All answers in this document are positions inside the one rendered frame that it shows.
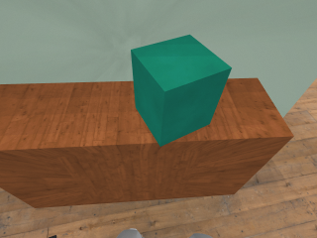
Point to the pedestal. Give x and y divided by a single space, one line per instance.
81 143

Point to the carton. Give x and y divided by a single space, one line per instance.
177 85

